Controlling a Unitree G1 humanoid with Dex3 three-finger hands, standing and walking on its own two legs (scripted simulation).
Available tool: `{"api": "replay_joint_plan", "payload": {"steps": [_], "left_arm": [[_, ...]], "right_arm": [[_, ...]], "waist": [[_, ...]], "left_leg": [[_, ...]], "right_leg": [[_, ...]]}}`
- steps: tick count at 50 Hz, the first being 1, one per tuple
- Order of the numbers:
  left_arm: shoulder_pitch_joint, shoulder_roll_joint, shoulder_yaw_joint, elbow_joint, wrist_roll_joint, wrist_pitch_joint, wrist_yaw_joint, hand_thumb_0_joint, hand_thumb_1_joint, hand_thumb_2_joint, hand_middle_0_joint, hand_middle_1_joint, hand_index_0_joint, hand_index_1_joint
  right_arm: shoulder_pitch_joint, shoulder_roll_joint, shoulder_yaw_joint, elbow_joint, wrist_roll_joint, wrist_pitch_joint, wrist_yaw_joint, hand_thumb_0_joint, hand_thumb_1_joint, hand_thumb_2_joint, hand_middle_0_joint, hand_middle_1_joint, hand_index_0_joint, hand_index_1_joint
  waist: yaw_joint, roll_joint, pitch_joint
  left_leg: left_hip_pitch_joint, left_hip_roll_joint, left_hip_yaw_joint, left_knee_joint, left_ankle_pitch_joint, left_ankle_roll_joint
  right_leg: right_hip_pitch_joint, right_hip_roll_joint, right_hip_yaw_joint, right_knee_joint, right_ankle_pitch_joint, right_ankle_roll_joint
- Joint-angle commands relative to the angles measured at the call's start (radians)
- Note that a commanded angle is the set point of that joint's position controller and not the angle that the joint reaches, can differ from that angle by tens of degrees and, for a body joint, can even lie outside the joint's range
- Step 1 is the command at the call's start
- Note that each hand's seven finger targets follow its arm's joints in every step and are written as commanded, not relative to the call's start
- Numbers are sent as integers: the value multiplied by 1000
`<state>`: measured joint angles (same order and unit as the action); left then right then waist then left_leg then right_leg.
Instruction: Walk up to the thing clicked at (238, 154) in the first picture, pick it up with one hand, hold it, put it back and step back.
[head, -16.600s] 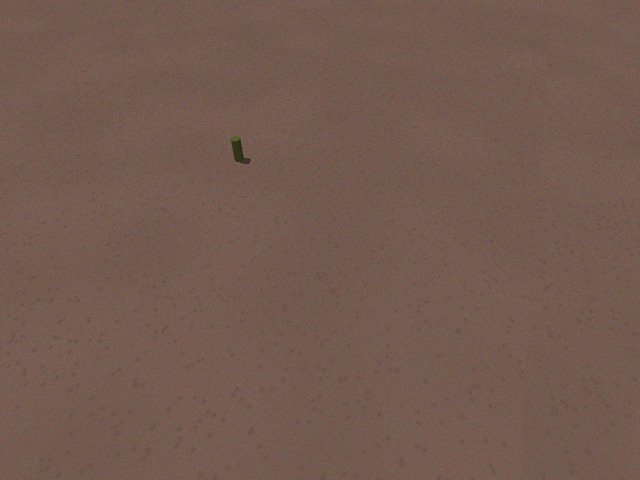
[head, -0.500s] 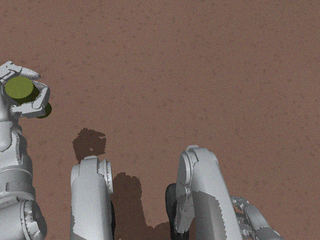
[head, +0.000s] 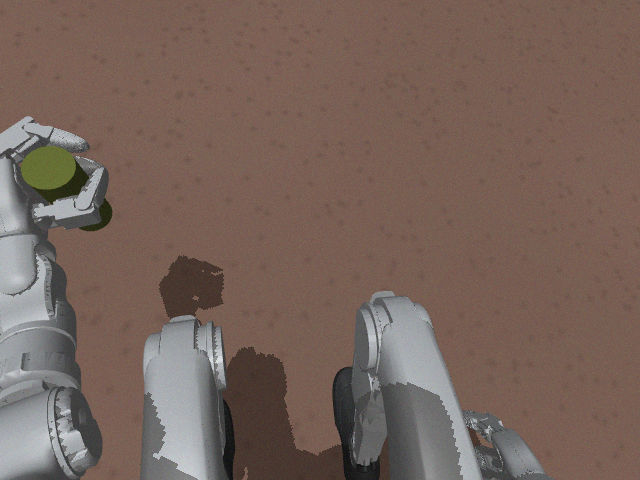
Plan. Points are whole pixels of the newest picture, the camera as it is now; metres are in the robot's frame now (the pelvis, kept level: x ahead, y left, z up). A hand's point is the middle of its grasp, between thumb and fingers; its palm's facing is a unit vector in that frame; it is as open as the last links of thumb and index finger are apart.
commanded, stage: lift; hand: left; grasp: from the side
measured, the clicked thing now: (73, 193) +0.47 +0.26 -0.06
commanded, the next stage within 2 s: none
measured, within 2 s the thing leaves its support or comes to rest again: neither
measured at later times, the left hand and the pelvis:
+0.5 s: hand (25, 165) +0.44 +0.24 +0.07, palm faces +0.19 -0.98 -0.04, open 6.4 cm; pelvis +0.01 +0.00 +0.07, yaw +1 degrees
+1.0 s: hand out of the picture +0.40 +0.22 +0.25, palm faces +0.22 -0.98 -0.04, open 6.4 cm; pelvis +0.04 +0.00 +0.22, yaw +3 degrees
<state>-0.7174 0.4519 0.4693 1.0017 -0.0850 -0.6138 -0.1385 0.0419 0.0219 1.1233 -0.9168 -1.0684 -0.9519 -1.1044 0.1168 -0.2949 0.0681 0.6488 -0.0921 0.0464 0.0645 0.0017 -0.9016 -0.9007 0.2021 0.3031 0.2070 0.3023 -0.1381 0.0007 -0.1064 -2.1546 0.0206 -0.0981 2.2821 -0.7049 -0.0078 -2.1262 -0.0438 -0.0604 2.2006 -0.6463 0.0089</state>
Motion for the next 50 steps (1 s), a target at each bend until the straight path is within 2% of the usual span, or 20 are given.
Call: {"api": "replay_joint_plan", "payload": {"steps": [1,8,11,18,19,20,21,22,25,27,29,33,36,40,41,42,45,46,47,50], "left_arm": [[-307,254,29,-257,-16,-73,5,0,431,1230,-1332,-1406,-1353,-1394],[-241,204,2,-265,-46,-32,-45,0,400,1202,-1311,-1383,-1334,-1368],[-251,210,14,-331,-55,-15,-37,0,402,1198,-1308,-1373,-1331,-1359],[-172,175,-12,-410,-64,29,-29,0,381,1216,-1313,-1389,-1339,-1373],[-159,134,-42,-410,-66,36,-32,0,392,1213,-1302,-1379,-1327,-1364],[-123,129,-37,-412,-72,45,-32,0,393,1212,-1298,-1376,-1323,-1360],[-117,130,-39,-459,-76,52,-32,0,405,1210,-1313,-1383,-1339,-1366],[-138,152,-28,-517,-81,57,-26,0,399,1208,-1312,-1382,-1340,-1365],[-85,98,-72,-563,-85,93,-14,0,422,1221,-1304,-1388,-1333,-1369],[-36,117,-56,-604,-86,113,2,0,442,1208,-1291,-1368,-1318,-1348],[-26,84,-85,-691,-89,129,13,0,450,1204,-1285,-1364,-1312,-1345],[52,77,-88,-760,-93,176,44,0,435,1226,-1291,-1380,-1317,-1362],[59,36,-133,-827,-95,206,67,0,423,1233,-1300,-1390,-1326,-1374],[213,4,-142,-821,-93,247,90,0,427,1220,-1288,-1373,-1314,-1357],[233,-29,-183,-839,-90,257,92,0,417,1224,-1278,-1379,-1307,-1359],[178,4,-176,-938,-90,257,96,0,396,1230,-1288,-1385,-1315,-1369],[276,-23,-178,-891,-96,277,110,0,380,1219,-1295,-1385,-1323,-1367],[245,-20,-170,-911,-99,272,119,0,372,1221,-1295,-1381,-1319,-1367],[315,-72,-200,-824,-97,277,121,0,381,1215,-1290,-1379,-1317,-1362],[276,-39,-193,-877,-88,271,131,0,368,1216,-1293,-1375,-1317,-1362]], "right_arm": [[131,-207,-86,-56,11,-10,-18,0,-922,-901,200,299,200,299],[142,-210,-106,-64,36,-17,-31,0,-929,-903,200,299,200,299],[143,-201,-114,-81,46,-20,-37,0,-924,-901,200,299,200,299],[137,-185,-128,-97,68,-32,-51,0,-916,-900,200,299,200,299],[132,-182,-129,-99,70,-35,-52,0,-916,-900,200,299,200,299],[123,-183,-128,-106,75,-38,-54,0,-914,-900,200,299,200,299],[125,-182,-133,-117,78,-41,-56,0,-914,-899,200,299,200,299],[126,-180,-136,-124,81,-41,-60,0,-913,-899,200,299,200,299],[121,-173,-139,-133,93,-46,-67,0,-910,-898,200,299,200,299],[112,-169,-140,-140,102,-49,-74,0,-902,-896,200,299,200,299],[113,-157,-142,-149,108,-52,-79,0,-904,-896,200,299,200,299],[106,-141,-143,-147,119,-57,-90,0,-902,-896,200,299,200,299],[105,-128,-144,-148,123,-62,-96,0,-902,-896,200,299,200,299],[98,-119,-146,-153,131,-66,-102,0,-903,-896,200,299,200,299],[97,-115,-145,-157,132,-68,-102,0,-900,-895,200,299,200,299],[89,-121,-152,-172,132,-73,-105,0,-900,-895,200,299,200,299],[90,-107,-144,-164,137,-79,-109,0,-900,-894,200,299,200,299],[85,-105,-143,-160,137,-85,-110,0,-903,-895,200,299,200,299],[90,-81,-128,-142,137,-88,-110,0,-902,-894,200,299,200,299],[90,-86,-132,-149,136,-99,-117,0,-905,-895,200,299,200,299]], "waist": [[11,172,-698],[8,159,-711],[23,156,-729],[36,112,-683],[29,120,-668],[36,111,-655],[44,114,-690],[53,126,-718],[54,141,-700],[70,135,-692],[66,139,-698],[80,101,-673],[66,85,-654],[87,65,-613],[77,53,-614],[83,66,-631],[80,41,-557],[88,37,-529],[78,23,-472],[79,45,-462]], "left_leg": [[433,-24,55,-307,137,31],[482,-22,59,-346,153,34],[492,-24,58,-377,121,35],[525,-22,60,-448,101,39],[539,-22,58,-463,98,38],[546,-21,49,-480,94,37],[576,-20,53,-489,113,37],[603,-21,56,-499,111,37],[684,-16,37,-566,113,29],[718,-14,28,-601,113,29],[761,-12,27,-634,128,27],[818,-11,35,-684,175,30],[867,-12,47,-725,206,34],[960,-11,35,-815,235,30],[991,-10,35,-835,258,30],[1015,-10,45,-849,262,31],[1060,-8,37,-910,283,30],[1065,-9,36,-934,255,29],[1068,-8,31,-959,243,29],[1151,-5,33,-1018,262,27]], "right_leg": [[407,40,-30,-229,131,-44],[439,34,-18,-275,150,-44],[464,32,-13,-308,122,-45],[516,33,2,-395,102,-44],[514,31,2,-406,101,-45],[516,30,-1,-412,99,-45],[547,30,3,-430,114,-45],[565,30,8,-448,110,-44],[580,27,7,-485,117,-47],[612,27,9,-511,117,-47],[650,27,12,-548,132,-46],[756,30,23,-623,172,-40],[839,30,34,-693,208,-35],[923,34,26,-772,229,-34],[953,34,24,-794,252,-33],[998,36,31,-824,259,-31],[1052,40,21,-872,280,-29],[1060,42,23,-892,254,-30],[1054,44,22,-910,246,-28],[1116,42,27,-973,266,-28]]}}
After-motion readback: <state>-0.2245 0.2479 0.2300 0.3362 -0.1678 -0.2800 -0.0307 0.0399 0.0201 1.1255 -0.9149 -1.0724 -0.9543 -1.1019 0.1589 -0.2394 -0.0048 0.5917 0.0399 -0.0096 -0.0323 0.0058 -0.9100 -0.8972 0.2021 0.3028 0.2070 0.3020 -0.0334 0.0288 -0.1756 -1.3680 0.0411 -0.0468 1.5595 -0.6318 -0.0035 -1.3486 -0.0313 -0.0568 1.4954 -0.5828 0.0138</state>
